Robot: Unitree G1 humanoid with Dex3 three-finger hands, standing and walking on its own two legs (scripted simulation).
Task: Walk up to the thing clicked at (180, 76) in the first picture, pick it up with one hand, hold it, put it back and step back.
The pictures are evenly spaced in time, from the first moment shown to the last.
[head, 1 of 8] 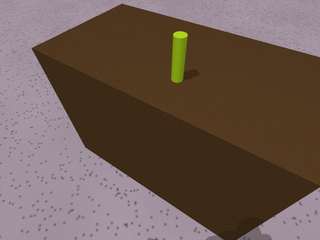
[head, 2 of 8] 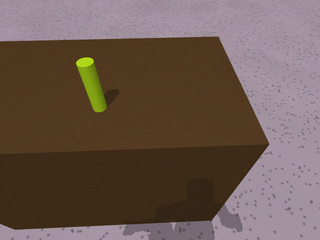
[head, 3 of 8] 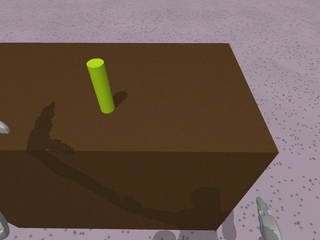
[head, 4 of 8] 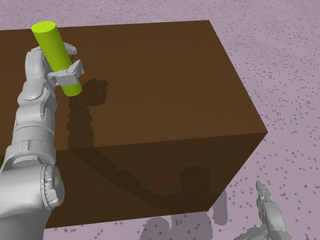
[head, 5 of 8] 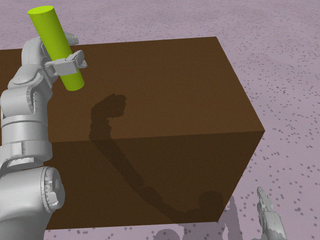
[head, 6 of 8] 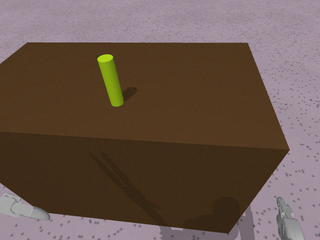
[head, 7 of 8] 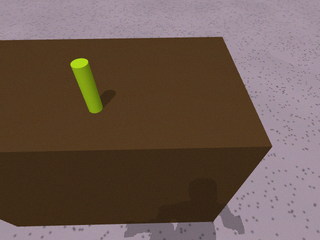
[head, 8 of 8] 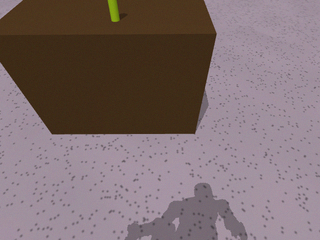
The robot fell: no
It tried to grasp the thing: yes
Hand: left
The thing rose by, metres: 0.25
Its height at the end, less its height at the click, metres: +0.00
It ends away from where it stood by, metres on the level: 0.02
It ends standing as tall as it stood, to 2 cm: yes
